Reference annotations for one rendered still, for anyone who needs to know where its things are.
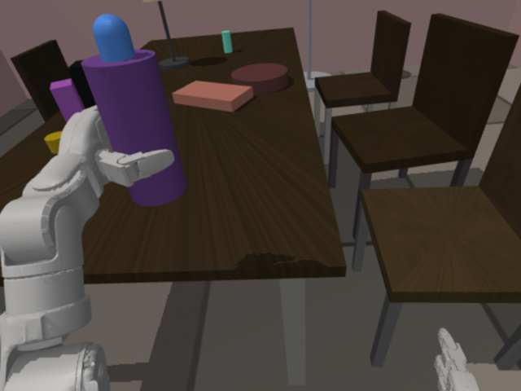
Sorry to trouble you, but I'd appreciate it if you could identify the table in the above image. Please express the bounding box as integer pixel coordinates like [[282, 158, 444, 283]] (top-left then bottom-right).
[[0, 28, 347, 385]]

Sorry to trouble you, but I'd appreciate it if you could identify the right robot hand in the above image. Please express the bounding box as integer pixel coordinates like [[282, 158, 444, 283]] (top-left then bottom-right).
[[435, 328, 480, 391]]

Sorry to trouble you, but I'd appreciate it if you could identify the left robot hand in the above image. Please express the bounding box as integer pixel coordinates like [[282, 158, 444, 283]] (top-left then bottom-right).
[[58, 105, 174, 187]]

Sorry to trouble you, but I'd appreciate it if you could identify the left robot arm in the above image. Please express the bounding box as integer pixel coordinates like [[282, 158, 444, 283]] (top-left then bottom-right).
[[0, 153, 111, 391]]

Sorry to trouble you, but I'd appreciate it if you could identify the chair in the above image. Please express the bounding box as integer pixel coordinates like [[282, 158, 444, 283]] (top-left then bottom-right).
[[314, 11, 411, 164], [11, 40, 80, 122], [328, 13, 519, 240], [352, 83, 521, 371]]

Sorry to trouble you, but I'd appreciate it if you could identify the coat stand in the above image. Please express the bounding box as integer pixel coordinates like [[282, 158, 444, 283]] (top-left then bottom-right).
[[304, 0, 332, 92]]

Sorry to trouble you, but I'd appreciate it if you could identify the desk lamp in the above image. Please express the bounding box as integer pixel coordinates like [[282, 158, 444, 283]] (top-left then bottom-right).
[[143, 0, 190, 70]]

